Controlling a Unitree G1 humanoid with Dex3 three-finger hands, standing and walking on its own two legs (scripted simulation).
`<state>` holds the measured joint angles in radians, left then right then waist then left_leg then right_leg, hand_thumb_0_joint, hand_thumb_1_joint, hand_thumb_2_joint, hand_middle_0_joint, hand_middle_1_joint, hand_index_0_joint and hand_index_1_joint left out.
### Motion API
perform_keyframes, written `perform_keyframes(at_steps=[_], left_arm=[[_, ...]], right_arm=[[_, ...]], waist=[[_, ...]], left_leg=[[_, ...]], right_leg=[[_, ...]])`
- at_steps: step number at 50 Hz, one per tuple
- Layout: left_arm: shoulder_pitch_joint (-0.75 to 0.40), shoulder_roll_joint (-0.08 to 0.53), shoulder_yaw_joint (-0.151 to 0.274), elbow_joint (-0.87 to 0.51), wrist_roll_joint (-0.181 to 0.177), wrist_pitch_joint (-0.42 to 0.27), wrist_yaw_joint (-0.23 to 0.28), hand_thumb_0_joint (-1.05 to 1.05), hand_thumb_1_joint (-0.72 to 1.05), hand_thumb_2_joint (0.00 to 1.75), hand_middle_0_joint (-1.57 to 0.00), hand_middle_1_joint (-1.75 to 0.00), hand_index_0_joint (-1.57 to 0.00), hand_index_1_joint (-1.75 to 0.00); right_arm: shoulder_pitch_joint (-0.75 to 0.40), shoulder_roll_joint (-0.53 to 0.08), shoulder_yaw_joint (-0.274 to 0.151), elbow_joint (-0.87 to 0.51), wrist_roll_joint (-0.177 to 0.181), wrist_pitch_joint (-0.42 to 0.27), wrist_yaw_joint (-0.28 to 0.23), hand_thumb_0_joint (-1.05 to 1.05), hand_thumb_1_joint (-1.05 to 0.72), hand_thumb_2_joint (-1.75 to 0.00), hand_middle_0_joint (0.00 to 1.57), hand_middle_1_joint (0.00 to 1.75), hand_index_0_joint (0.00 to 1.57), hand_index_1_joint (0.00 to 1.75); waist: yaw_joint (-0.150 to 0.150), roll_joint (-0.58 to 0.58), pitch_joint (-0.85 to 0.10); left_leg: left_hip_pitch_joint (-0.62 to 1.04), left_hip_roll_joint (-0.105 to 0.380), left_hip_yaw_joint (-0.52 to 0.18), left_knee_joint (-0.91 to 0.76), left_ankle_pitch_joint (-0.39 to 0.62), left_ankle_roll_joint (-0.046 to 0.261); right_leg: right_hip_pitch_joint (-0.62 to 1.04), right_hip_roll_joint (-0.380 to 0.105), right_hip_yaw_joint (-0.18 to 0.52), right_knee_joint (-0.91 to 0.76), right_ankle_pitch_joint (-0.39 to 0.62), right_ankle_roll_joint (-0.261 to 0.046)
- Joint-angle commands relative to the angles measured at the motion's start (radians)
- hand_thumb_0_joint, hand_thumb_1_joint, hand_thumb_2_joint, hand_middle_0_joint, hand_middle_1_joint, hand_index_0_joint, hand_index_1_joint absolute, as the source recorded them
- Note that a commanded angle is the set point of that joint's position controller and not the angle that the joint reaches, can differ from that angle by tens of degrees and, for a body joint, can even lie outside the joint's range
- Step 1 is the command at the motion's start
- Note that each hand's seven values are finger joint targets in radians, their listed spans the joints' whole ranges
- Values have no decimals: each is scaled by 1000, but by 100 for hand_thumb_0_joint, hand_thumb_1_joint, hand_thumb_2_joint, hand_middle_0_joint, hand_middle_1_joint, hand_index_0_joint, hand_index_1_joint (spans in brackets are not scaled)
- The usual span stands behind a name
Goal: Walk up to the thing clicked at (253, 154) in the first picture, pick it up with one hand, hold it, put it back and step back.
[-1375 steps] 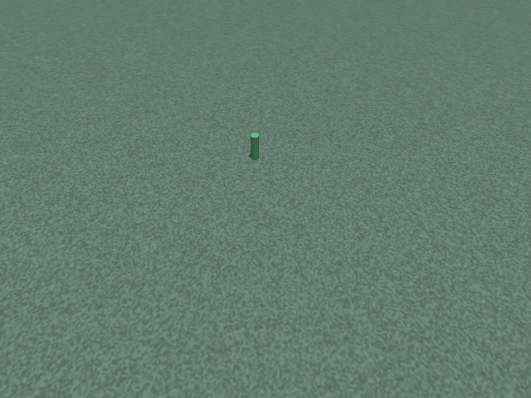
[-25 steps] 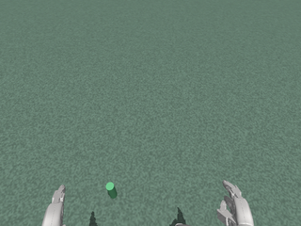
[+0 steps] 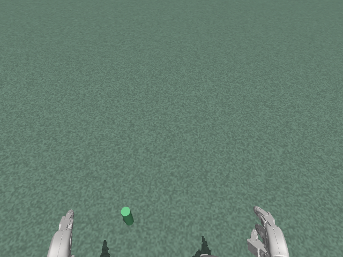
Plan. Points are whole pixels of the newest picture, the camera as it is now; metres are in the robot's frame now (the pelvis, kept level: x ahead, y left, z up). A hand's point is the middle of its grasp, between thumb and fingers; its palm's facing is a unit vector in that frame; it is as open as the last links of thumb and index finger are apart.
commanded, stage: stand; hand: left
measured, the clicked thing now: (127, 216) +0.41 +0.20 -0.65
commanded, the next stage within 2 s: none
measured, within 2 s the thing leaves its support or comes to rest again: neither
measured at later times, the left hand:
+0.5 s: hand out of the picture +0.13 +0.22 -0.10, palm faces -0.01 -0.94 -0.34, open 8.5 cm
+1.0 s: hand out of the picture +0.03 +0.26 -0.11, palm faces +0.02 -0.94 -0.35, open 7.4 cm
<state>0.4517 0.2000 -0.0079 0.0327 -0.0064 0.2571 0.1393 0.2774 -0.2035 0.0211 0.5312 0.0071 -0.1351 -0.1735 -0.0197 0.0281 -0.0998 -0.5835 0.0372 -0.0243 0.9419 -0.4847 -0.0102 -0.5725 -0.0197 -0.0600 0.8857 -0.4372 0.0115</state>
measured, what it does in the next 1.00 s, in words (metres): rises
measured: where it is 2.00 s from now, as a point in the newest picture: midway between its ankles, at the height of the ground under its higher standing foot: outside the picture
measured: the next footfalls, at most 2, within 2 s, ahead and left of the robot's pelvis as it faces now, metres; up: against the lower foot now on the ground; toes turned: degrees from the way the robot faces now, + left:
none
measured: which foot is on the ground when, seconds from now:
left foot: down 0.00-1.00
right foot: down 0.00-1.00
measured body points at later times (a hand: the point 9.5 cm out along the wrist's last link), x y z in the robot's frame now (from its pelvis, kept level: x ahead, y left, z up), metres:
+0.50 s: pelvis -0.01 +0.00 +0.01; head +0.01 +0.00 +0.46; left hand +0.13 +0.27 -0.08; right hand +0.13 -0.27 -0.09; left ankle +0.00 +0.12 -0.69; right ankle +0.01 -0.13 -0.69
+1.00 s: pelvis -0.02 +0.01 +0.05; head -0.03 +0.01 +0.50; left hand +0.03 +0.30 -0.08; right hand +0.06 -0.27 -0.09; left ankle +0.00 +0.12 -0.69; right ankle +0.01 -0.13 -0.69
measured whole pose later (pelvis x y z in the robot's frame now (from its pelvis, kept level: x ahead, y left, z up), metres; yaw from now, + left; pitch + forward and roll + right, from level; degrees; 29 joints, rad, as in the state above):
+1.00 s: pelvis -0.02 +0.01 +0.05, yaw +1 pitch -4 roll +0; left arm 0.18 0.31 0.00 1.10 0.03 0.00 0.02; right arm 0.17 -0.29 -0.02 1.10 -0.03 0.00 -0.01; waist 0.02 0.00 0.05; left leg -0.12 -0.02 0.00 0.40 -0.21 0.01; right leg -0.14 -0.07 -0.05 0.42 -0.20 0.04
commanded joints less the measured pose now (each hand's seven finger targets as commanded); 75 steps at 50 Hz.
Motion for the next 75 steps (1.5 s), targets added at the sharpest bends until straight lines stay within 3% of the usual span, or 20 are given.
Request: perform_keyframes(at_steps=[1, 3, 10, 13, 15, 16, 18, 21, 23, 26, 31, 34, 41, 44, 49, 51, 61, 64, 69, 75], left_arm=[[-32, 91, 43, -179, 5, -51, 7, 0, -47, 14, -13, -13, -13, -13], [-36, 96, 47, -195, 5, -54, 8, 0, -31, 30, -20, -29, -20, -29], [-16, 94, 51, -186, 8, -53, 8, 0, 25, 86, -20, -30, -20, -30], [-51, 91, 49, -175, 7, -55, 8, 0, 49, 90, -20, -30, -20, -30], [-20, 102, 58, -179, 7, -54, 9, 0, 65, 90, -20, -30, -20, -30], [-194, 233, 99, 172, 98, -162, -43, 0, 73, 90, -20, -30, -20, -30], [-152, 255, 97, 281, 99, -234, -85, 0, 89, 90, -20, -30, -20, -30], [-205, 252, 81, 408, 67, -272, -108, 0, 90, 90, -20, -30, -20, -30], [-236, 260, 80, 478, 54, -282, -110, 0, 90, 90, -20, -30, -20, -30], [-272, 276, 79, 583, 55, -293, -107, 0, 90, 90, -20, -30, -20, -30], [-275, 275, 71, 726, 44, -299, -102, 0, 90, 90, -20, -30, -20, -30], [-279, 285, 66, 801, 39, -295, -103, 0, 90, 90, -20, -30, -20, -30], [-300, 299, 55, 929, 32, -287, -103, 0, 90, 90, -20, -30, -20, -30], [-300, 301, 50, 975, 33, -282, -104, 0, 90, 90, -20, -30, -20, -30], [-322, 313, 48, 1019, 33, -283, -108, 0, 90, 90, -20, -30, -20, -30], [-322, 312, 48, 1030, 33, -284, -109, 0, 90, 90, -20, -30, -20, -30], [-336, 328, 48, 1064, 37, -287, -111, 0, 90, 90, -20, -30, -20, -30], [-343, 329, 48, 1065, 32, -290, -112, 0, 90, 90, -20, -30, -20, -30], [-337, 331, 49, 1080, 28, -287, -115, 0, 90, 90, -20, -30, -20, -30], [-341, 325, 47, 1083, 26, -291, -117, 0, 90, 90, -20, -30, -20, -30]], right_arm=[[-65, -127, -50, -156, 3, -54, -9, 0, -90, -90, 20, 30, 20, 30], [-75, -119, -44, -165, 3, -54, -8, 0, -90, -90, 20, 30, 20, 30], [-64, -117, -45, -162, -1, -56, -12, 0, -90, -90, 20, 30, 20, 30], [-66, -123, -48, -152, -1, -57, -13, 0, -90, -90, 20, 30, 20, 30], [-66, -123, -48, -155, 0, -57, -11, 0, -90, -90, 20, 30, 20, 30], [-122, -260, -86, 47, -116, 14, 49, 0, -90, -90, 20, 30, 20, 30], [-104, -257, -101, 85, -112, 60, 91, 0, -90, -90, 20, 30, 20, 30], [-110, -232, -96, 131, -68, 68, 133, 0, -90, -90, 20, 30, 20, 30], [-111, -240, -103, 161, -61, 70, 144, 0, -90, -90, 20, 30, 20, 30], [-121, -238, -102, 219, -63, 83, 153, 0, -90, -90, 20, 30, 20, 30], [-121, -252, -99, 304, -56, 94, 154, 0, -90, -90, 20, 30, 20, 30], [-135, -269, -93, 350, -50, 101, 154, 0, -90, -90, 20, 30, 20, 30], [-132, -295, -85, 450, -39, 102, 147, 0, -90, -90, 20, 30, 20, 30], [-151, -304, -84, 479, -36, 106, 146, 0, -90, -90, 20, 30, 20, 30], [-142, -303, -81, 518, -34, 115, 152, 0, -90, -90, 20, 30, 20, 30], [-158, -304, -81, 524, -34, 116, 153, 0, -90, -90, 20, 30, 20, 30], [-164, -294, -78, 546, -32, 124, 164, 0, -90, -90, 20, 30, 20, 30], [-161, -297, -76, 549, -32, 119, 163, 0, -90, -90, 20, 30, 20, 30], [-164, -305, -72, 556, -31, 118, 159, 0, -90, -90, 20, 30, 20, 30], [-174, -320, -67, 561, -26, 112, 158, 0, -90, -90, 20, 30, 20, 30]], waist=[[-5, 9, -81], [1, 16, -70], [-2, 0, -102], [-8, -11, -66], [8, 14, -88], [38, -48, 46], [30, -64, -8], [34, -63, -13], [33, -43, -25], [28, -42, 38], [34, -16, 40], [36, -14, 89], [34, -1, 84], [40, 3, 112], [27, -22, 164], [34, -6, 149], [29, -41, 180], [25, -21, 135], [31, -17, 137], [33, -13, 112]], left_leg=[[52, -25, 14, -166, 250, 8], [41, -26, 14, -170, 234, 8], [58, -29, 21, -148, 277, 11], [38, -28, 19, -167, 198, 13], [47, -27, 16, -172, 225, 9], [71, 12, -47, -206, 362, 47], [123, 8, -44, -199, 346, 75], [191, -1, -44, -258, 285, 67], [225, 1, -49, -282, 294, 66], [237, 0, -55, -342, 248, 65], [311, 25, -76, -428, 365, 55], [309, 35, -92, -508, 318, 49], [403, 55, -91, -595, 443, 36], [410, 60, -99, -636, 396, 35], [386, 52, -94, -680, 263, 29], [384, 57, -100, -689, 262, 32], [370, 43, -84, -683, 206, 30], [410, 53, -80, -670, 264, 34], [397, 61, -85, -687, 245, 33], [439, 71, -77, -675, 366, 33]], right_leg=[[72, 32, -13, -128, 206, -21], [68, 31, -15, -132, 195, -21], [88, 28, -8, -134, 241, -17], [69, 28, -8, -145, 169, -17], [75, 29, -12, -136, 184, -21], [189, -57, 80, -157, 237, -75], [195, -74, 122, -183, 273, -106], [216, -92, 137, -224, 238, -95], [245, -94, 127, -243, 276, -80], [241, -101, 131, -317, 203, -69], [341, -96, 99, -355, 321, -50], [375, -94, 99, -419, 270, -44], [453, -105, 88, -480, 336, -32], [452, -102, 80, -514, 293, -24], [434, -104, 92, -565, 212, -18], [458, -109, 92, -566, 241, -19], [400, -111, 113, -630, 87, -13], [419, -119, 119, -621, 156, -19], [435, -113, 113, -608, 179, -22], [462, -118, 116, -604, 287, -21]])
